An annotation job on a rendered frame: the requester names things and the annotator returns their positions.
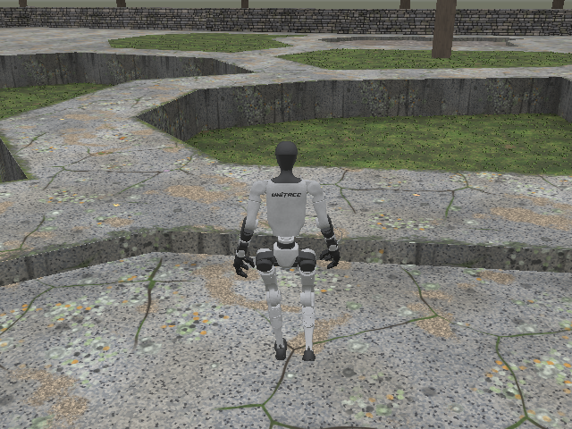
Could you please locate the right robot hand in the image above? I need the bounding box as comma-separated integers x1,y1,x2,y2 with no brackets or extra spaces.
319,249,341,269

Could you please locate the right robot forearm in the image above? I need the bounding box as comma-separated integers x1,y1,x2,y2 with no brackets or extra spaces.
321,215,338,251

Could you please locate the robot left upper arm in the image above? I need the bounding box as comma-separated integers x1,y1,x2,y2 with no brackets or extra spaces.
244,180,268,231

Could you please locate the robot right upper arm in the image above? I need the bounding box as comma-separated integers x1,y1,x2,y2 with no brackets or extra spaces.
305,180,330,229

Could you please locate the left robot forearm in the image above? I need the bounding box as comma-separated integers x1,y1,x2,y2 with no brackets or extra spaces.
236,217,254,257

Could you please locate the robot head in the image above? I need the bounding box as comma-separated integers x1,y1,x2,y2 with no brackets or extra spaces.
271,141,302,183

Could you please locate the left robot hand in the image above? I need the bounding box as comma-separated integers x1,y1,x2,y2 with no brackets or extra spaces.
233,255,255,278

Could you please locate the robot left thigh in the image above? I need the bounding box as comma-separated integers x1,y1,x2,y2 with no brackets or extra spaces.
256,248,282,307

